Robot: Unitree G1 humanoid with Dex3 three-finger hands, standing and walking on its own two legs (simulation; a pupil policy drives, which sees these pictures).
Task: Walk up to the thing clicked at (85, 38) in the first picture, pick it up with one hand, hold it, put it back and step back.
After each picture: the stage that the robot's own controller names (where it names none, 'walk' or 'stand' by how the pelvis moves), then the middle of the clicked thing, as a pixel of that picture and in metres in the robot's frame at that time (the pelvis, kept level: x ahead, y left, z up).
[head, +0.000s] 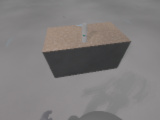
stand; (84, 33) +1.00 +0.12 -0.02
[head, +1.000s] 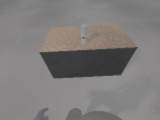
rise first; (84, 35) +0.92 +0.14 +0.00
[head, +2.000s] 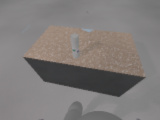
walk; (75, 47) +0.62 +0.22 -0.01
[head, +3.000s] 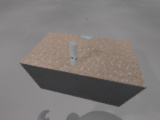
stand; (73, 54) +0.57 +0.18 +0.00
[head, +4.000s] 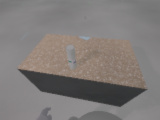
stand; (71, 58) +0.53 +0.19 -0.02
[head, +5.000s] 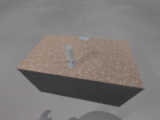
stand; (70, 58) +0.54 +0.20 -0.02
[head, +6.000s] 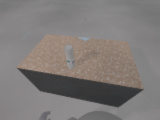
stand; (70, 57) +0.54 +0.21 -0.02
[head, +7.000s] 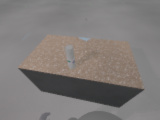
stand; (70, 58) +0.54 +0.21 -0.02
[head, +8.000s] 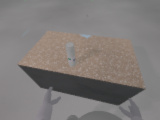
rise first; (71, 55) +0.55 +0.20 -0.02
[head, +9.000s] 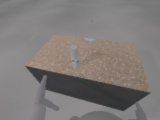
go down; (74, 57) +0.55 +0.19 -0.02
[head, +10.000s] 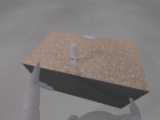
go down; (74, 55) +0.56 +0.18 -0.01
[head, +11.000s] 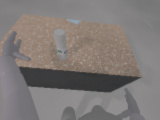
go down; (61, 46) +0.53 +0.18 +0.05
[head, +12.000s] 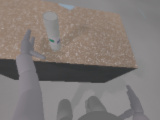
close in; (53, 35) +0.56 +0.19 +0.07
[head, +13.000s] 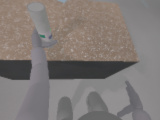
close; (44, 30) +0.57 +0.20 +0.10
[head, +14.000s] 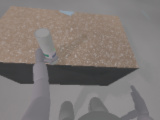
lift; (48, 49) +0.47 +0.21 +0.08
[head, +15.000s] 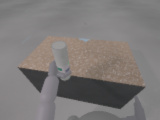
lift; (62, 63) +0.32 +0.17 +0.18
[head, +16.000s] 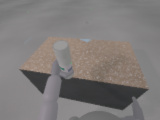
hold; (65, 62) +0.32 +0.16 +0.19
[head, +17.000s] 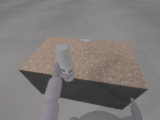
hold; (65, 64) +0.33 +0.16 +0.16
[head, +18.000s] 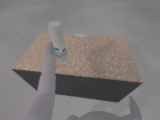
crouch; (59, 44) +0.45 +0.19 +0.21
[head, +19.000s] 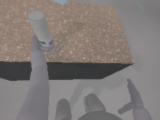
lower; (44, 36) +0.54 +0.20 +0.07
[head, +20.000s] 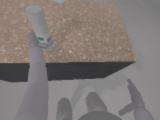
lower; (42, 32) +0.56 +0.20 +0.09
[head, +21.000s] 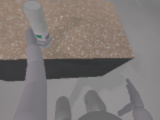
lower; (40, 30) +0.57 +0.20 +0.10
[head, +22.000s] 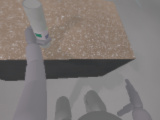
lower; (40, 29) +0.57 +0.20 +0.10
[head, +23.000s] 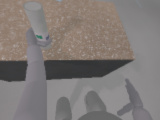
rest; (41, 30) +0.56 +0.20 +0.10
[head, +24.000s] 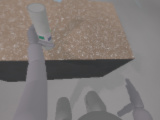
withdraw; (43, 31) +0.56 +0.18 +0.10
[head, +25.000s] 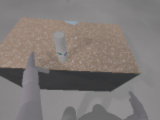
sink last; (61, 49) +0.52 +0.17 +0.05
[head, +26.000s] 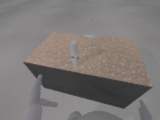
stand; (74, 54) +0.56 +0.18 +0.04
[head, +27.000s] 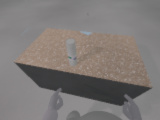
stand; (72, 53) +0.52 +0.18 +0.04
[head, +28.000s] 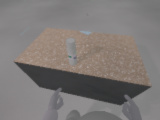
stand; (72, 53) +0.53 +0.18 +0.04
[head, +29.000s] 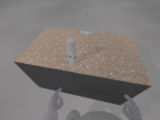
stand; (71, 52) +0.53 +0.18 +0.05
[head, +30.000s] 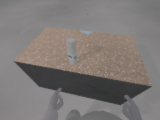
stand; (72, 52) +0.53 +0.18 +0.05
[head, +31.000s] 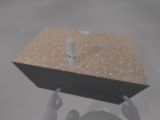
stand; (71, 52) +0.53 +0.18 +0.05
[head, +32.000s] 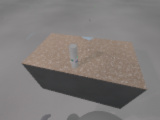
stand; (74, 57) +0.55 +0.18 +0.00
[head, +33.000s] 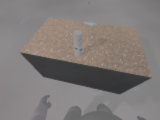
walk; (78, 45) +0.59 +0.13 +0.01
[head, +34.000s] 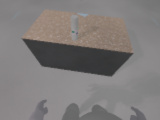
walk; (74, 29) +0.81 +0.21 -0.01
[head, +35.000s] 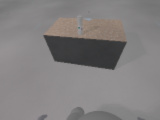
stand; (79, 25) +1.12 +0.24 +0.00
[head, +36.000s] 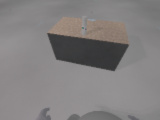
stand; (84, 26) +1.15 +0.16 -0.02
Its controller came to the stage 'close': yes
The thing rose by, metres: 0.21
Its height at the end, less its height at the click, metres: +0.00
